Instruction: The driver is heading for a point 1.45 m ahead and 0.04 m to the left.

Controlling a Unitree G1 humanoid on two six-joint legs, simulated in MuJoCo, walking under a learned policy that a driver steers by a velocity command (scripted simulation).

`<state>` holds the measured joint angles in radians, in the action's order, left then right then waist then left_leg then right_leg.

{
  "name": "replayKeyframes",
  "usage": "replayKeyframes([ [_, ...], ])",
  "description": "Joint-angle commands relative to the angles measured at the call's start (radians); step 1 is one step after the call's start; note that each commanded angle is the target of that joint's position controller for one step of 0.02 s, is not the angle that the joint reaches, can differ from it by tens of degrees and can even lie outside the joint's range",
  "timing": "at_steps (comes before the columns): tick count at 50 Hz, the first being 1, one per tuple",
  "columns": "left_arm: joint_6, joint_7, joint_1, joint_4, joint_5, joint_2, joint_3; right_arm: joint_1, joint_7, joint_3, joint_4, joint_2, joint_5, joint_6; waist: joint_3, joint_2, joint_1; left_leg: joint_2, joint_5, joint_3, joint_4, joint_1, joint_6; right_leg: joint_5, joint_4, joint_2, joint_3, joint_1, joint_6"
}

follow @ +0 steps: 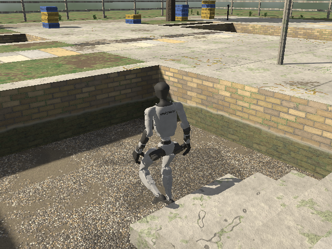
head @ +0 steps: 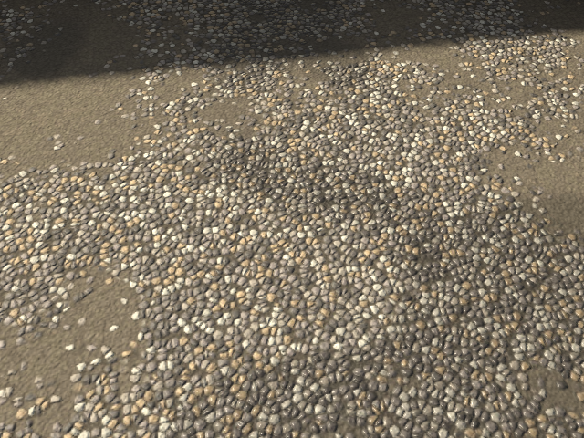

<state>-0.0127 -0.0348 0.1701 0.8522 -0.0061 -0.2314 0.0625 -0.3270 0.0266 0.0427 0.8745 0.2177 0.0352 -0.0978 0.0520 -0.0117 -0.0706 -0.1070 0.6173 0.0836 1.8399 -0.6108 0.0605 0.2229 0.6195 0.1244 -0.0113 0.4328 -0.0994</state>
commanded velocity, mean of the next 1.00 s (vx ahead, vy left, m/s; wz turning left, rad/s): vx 0.50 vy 0.00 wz -0.23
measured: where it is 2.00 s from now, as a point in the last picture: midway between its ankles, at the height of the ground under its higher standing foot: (310, 209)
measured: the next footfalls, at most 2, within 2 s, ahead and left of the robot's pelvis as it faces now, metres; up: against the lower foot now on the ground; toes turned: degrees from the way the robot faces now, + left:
left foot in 0.24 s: +0.33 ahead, +0.15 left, +0.00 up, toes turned -10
right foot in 0.78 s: +0.54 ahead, -0.13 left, +0.00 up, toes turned -12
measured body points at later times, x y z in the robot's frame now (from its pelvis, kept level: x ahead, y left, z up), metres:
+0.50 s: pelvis +0.28 +0.06 +0.03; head +0.30 +0.08 +0.48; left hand +0.47 +0.29 -0.09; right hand +0.26 -0.20 -0.09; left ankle +0.29 +0.16 -0.72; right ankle +0.31 -0.11 -0.65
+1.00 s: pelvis +0.52 -0.04 +0.03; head +0.54 -0.06 +0.48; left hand +0.64 +0.21 -0.09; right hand +0.60 -0.33 -0.09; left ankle +0.60 +0.12 -0.64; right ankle +0.50 -0.13 -0.72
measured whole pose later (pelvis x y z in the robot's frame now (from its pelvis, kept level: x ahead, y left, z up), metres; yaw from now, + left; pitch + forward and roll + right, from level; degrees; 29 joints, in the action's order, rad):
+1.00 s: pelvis +0.52 -0.04 +0.03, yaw -11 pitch +2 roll -1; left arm -0.08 -0.02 0.28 0.84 0.00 -0.24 0.06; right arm -0.20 0.01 0.07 0.79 0.29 0.01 -0.08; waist 0.00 -0.04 0.03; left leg -0.12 0.23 0.03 1.03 -0.63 0.00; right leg 0.16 0.31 0.06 0.03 0.19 -0.07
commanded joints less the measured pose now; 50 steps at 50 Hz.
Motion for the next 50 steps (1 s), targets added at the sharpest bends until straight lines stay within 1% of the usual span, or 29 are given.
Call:
replayKeyframes([
  [1, -0.049, 0.017, -0.072, -0.126, 0.01, -0.115, 0.017, 0.013, 0.019, 0.033, -0.112, 0.119, -0.036, -0.001, -0.105, -0.065, -0.006, -0.063, -0.303, 0.062, -0.425, -0.268, 0.016, -0.262, -0.275, -0.422, -0.53, -0.181, -0.267],
  [2, -0.05, 0.029, -0.1, -0.136, 0.006, -0.123, 0.018, 0.021, 0.023, 0.034, -0.123, 0.092, -0.06, 0.005, -0.078, -0.035, -0.02, -0.062, -0.313, 0.035, -0.596, -0.136, 0.032, -0.302, -0.289, -0.341, -0.425, -0.043, -0.235],
  [3, -0.052, 0.043, -0.092, -0.143, 0.003, -0.127, 0.019, 0.086, 0.021, 0.035, -0.153, 0.099, -0.069, -0.002, -0.066, -0.007, -0.003, -0.05, -0.381, 0.007, -0.775, -0.05, 0.046, -0.385, -0.289, -0.294, -0.356, 0.034, -0.215],
  [4, -0.051, 0.058, -0.073, -0.142, 0.006, -0.144, 0.026, 0.12, 0.012, 0.032, -0.172, 0.085, -0.072, -0.008, -0.084, 0.03, 0.01, -0.016, -0.517, -0.02, -0.923, 0.101, 0.047, -0.421, -0.279, -0.223, -0.266, 0.118, -0.186],
  [5, -0.047, 0.067, -0.025, -0.129, 0.003, -0.151, 0.031, 0.147, 0.003, 0.027, -0.176, 0.065, -0.058, -0.013, -0.118, 0.076, 0.035, 0.034, -0.66, -0.051, -1.03, 0.205, 0.045, -0.38, -0.28, -0.189, -0.225, 0.127, -0.166],
  [6, -0.043, 0.07, 0.022, -0.12, -0.001, -0.158, 0.036, 0.168, -0.006, 0.027, -0.183, 0.06, -0.04, -0.012, -0.139, 0.095, 0.054, 0.069, -0.717, -0.062, -1.083, 0.236, 0.047, -0.331, -0.281, -0.2, -0.24, 0.082, -0.161],
  [9, -0.036, 0.066, 0.105, -0.095, -0.03, -0.132, 0.035, 0.22, -0.016, 0.041, -0.223, 0.09, -0.021, 0.001, -0.099, 0.107, 0.067, 0.08, -0.605, -0.032, -1.21, 0.239, 0.009, -0.09, -0.245, -0.237, -0.341, -0.028, -0.131],
  [11, -0.036, 0.062, 0.136, -0.09, -0.028, -0.109, 0.028, 0.188, -0.025, 0.055, -0.222, 0.125, -0.029, -0.007, -0.082, 0.114, 0.049, 0.086, -0.532, -0.049, -1.256, 0.287, -0.04, 0.009, -0.18, -0.234, -0.371, -0.084, -0.093],
  [12, -0.039, 0.058, 0.144, -0.091, -0.022, -0.085, 0.02, 0.111, -0.024, 0.066, -0.209, 0.145, -0.033, -0.013, -0.105, 0.114, 0.011, 0.086, -0.492, -0.054, -1.268, 0.385, -0.073, -0.03, -0.091, -0.198, -0.353, -0.079, -0.066],
  [13, -0.042, 0.052, 0.141, -0.1, -0.01, -0.031, 0.002, -0.034, -0.023, 0.079, -0.185, 0.191, -0.038, -0.021, -0.171, 0.015, -0.049, -0.039, -0.482, 0.085, -1.294, 0.574, -0.133, 0.003, 0.197, -0.116, -0.255, 0.021, -0.019],
  [14, -0.055, 0.049, 0.29, -0.11, -0.042, 0.016, -0.007, -0.176, -0.037, 0.105, -0.132, 0.291, -0.061, -0.022, -0.289, -0.364, 0.001, -0.276, -0.247, 0.614, -1.482, 0.814, -0.323, 0.317, 0.576, 0.023, -0.143, 0.286, 0.037],
  [15, -0.058, 0.048, 0.265, -0.094, -0.041, -0.07, 0.008, -0.177, -0.046, 0.087, -0.132, 0.211, -0.038, -0.026, -0.226, -0.28, -0.017, -0.302, 0.007, 0.793, -1.553, 0.825, -0.335, 0.374, 0.707, -0.03, -0.197, 0.457, 0.041],
  [16, -0.058, 0.049, 0.141, -0.112, -0.032, -0.119, 0.022, -0.119, -0.044, 0.073, -0.144, 0.16, -0.031, -0.025, -0.106, -0.161, -0.04, -0.266, -0.003, 0.649, -1.549, 0.738, -0.303, 0.285, 0.736, -0.069, -0.194, 0.513, 0.033],
  [17, -0.05, 0.05, 0.075, -0.136, -0.016, -0.115, 0.021, -0.026, -0.044, 0.065, -0.163, 0.152, -0.042, -0.017, -0.059, -0.076, -0.005, -0.216, -0.111, 0.505, -1.556, 0.596, -0.275, 0.18, 0.681, -0.115, -0.158, 0.452, 0.028],
  [18, -0.05, 0.05, 0.046, -0.145, -0.004, -0.111, 0.024, 0.035, -0.043, 0.059, -0.168, 0.131, -0.042, -0.011, -0.04, -0.063, 0.027, -0.176, -0.232, 0.405, -1.569, 0.508, -0.267, 0.121, 0.6, -0.153, -0.138, 0.406, 0.031],
  [20, -0.044, 0.044, 0.07, -0.133, -0.006, -0.097, 0.029, 0.071, -0.041, 0.05, -0.169, 0.108, -0.045, -0.013, -0.07, -0.101, 0.069, -0.126, -0.387, 0.288, -1.605, 0.427, -0.248, 0.062, 0.498, -0.195, -0.108, 0.282, 0.048],
  [24, -0.045, 0.042, -0.011, -0.145, 0.008, -0.06, 0.015, 0.014, -0.029, 0.063, -0.133, 0.153, -0.033, -0.016, -0.093, -0.064, 0.056, -0.123, -0.644, 0.159, -1.648, 0.469, -0.27, -0.06, 0.292, -0.204, -0.064, 0.28, 0.08],
  [29, -0.059, 0.029, -0.151, -0.167, -0.004, -0.04, 0.0, -0.068, -0.018, 0.063, -0.082, 0.164, -0.013, 0.0, -0.065, -0.086, 0.009, -0.089, -0.643, 0.046, -1.657, 0.51, -0.241, -0.248, 0.035, -0.181, -0.022, 0.223, 0.098],
  [34, -0.074, 0.004, -0.272, -0.208, -0.014, -0.049, -0.005, -0.129, -0.022, 0.065, -0.037, 0.181, -0.01, 0.018, -0.006, -0.095, -0.026, -0.129, -0.661, 0.056, -1.615, 0.582, -0.239, -0.184, -0.085, -0.155, 0.014, 0.198, 0.075],
  [36, -0.084, -0.007, -0.258, -0.211, -0.016, -0.07, 0.001, -0.12, -0.019, 0.069, -0.027, 0.199, -0.007, 0.027, -0.016, -0.109, 0.002, -0.147, -0.761, 0.062, -1.562, 0.617, -0.226, -0.122, -0.127, -0.138, 0.029, 0.137, 0.042],
  [38, -0.088, -0.003, -0.074, -0.153, -0.004, -0.124, 0.031, -0.084, -0.015, 0.064, -0.031, 0.201, -0.002, 0.032, -0.126, -0.104, 0.106, -0.094, -1.048, -0.003, -1.366, 0.58, -0.19, -0.153, -0.185, -0.094, 0.062, -0.164, -0.009],
  [39, -0.088, 0.005, 0.119, -0.107, 0.005, -0.188, 0.055, -0.049, -0.013, 0.053, -0.054, 0.182, -0.014, 0.029, -0.251, -0.065, 0.193, -0.05, -0.963, -0.045, -1.136, 0.42, -0.151, -0.193, -0.145, -0.201, -0.055, -0.458, -0.069],
  [40, -0.081, 0.013, 0.244, -0.088, 0.016, -0.3, 0.081, -0.124, -0.018, 0.018, -0.087, 0.085, -0.029, 0.009, -0.392, 0.168, 0.192, 0.097, -0.513, -0.113, -0.737, 0.002, -0.076, -0.129, -0.163, -0.468, -0.467, -0.855, -0.222],
  [41, -0.075, 0.015, 0.267, -0.076, 0.001, -0.236, 0.06, -0.124, -0.024, 0.021, -0.075, 0.111, -0.022, -0.014, -0.445, 0.247, 0.192, 0.126, -0.054, 0.016, -0.589, -0.132, -0.076, -0.047, -0.279, -0.527, -0.695, -0.863, -0.265],
  [42, -0.071, 0.017, 0.186, -0.088, -0.006, -0.179, 0.041, -0.048, -0.028, 0.044, -0.096, 0.188, 0.002, -0.024, -0.294, 0.188, 0.182, 0.063, -0.112, 0.023, -0.537, -0.215, -0.085, -0.002, -0.299, -0.483, -0.549, -0.746, -0.217],
  [43, -0.069, 0.017, 0.118, -0.101, -0.004, -0.144, 0.029, 0.016, -0.027, 0.042, -0.108, 0.186, 0.002, -0.024, -0.207, 0.133, 0.159, 0.019, -0.199, -0.006, -0.574, -0.2, -0.089, -0.026, -0.325, -0.435, -0.427, -0.607, -0.181],
  [44, -0.07, 0.014, 0.064, -0.106, 0.0, -0.116, 0.019, 0.051, -0.023, 0.043, -0.114, 0.172, -0.014, -0.02, -0.133, 0.088, 0.132, -0.006, -0.264, -0.018, -0.644, -0.167, -0.083, -0.069, -0.369, -0.394, -0.352, -0.475, -0.164],
  [47, -0.084, 0.008, 0.024, -0.098, 0.009, -0.103, 0.014, 0.025, -0.02, 0.042, -0.11, 0.122, -0.024, 0.01, -0.085, 0.109, 0.063, -0.036, -0.354, -0.023, -0.742, -0.044, -0.063, -0.202, -0.45, -0.341, -0.238, -0.29, -0.154],
  [50, -0.093, 0.018, 0.054, -0.068, 0.004, -0.14, 0.023, 0.106, -0.016, 0.036, -0.141, 0.108, -0.032, 0.021, -0.049, 0.076, 0.063, -0.037, -0.48, -0.035, -0.89, -0.077, -0.041, -0.314, -0.478, -0.329, -0.157, -0.259, -0.155],
])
